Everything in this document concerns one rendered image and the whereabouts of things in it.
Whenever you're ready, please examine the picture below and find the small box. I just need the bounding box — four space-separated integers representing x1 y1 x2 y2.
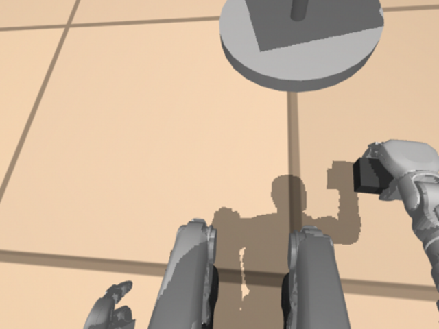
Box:
353 158 394 195

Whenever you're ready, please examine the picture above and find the right robot hand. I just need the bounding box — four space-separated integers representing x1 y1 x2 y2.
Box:
362 139 439 201

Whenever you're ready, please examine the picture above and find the right robot arm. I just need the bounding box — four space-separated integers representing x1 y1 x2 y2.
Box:
397 170 439 311

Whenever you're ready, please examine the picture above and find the office chair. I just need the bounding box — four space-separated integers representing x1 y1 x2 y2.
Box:
219 0 384 93

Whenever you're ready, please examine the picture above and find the left robot foot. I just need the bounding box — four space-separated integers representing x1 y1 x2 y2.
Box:
202 265 219 329

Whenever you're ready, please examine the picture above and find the left robot hand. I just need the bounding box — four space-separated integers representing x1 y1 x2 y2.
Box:
83 281 136 329

